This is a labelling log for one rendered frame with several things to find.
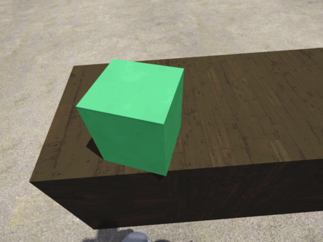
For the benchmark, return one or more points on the pedestal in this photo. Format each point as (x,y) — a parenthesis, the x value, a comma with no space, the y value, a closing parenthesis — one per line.
(250,144)

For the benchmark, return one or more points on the carton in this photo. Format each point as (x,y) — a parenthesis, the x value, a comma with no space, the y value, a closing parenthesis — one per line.
(133,113)

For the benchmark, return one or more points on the robot left thigh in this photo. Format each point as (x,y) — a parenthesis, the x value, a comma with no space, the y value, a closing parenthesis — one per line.
(136,237)

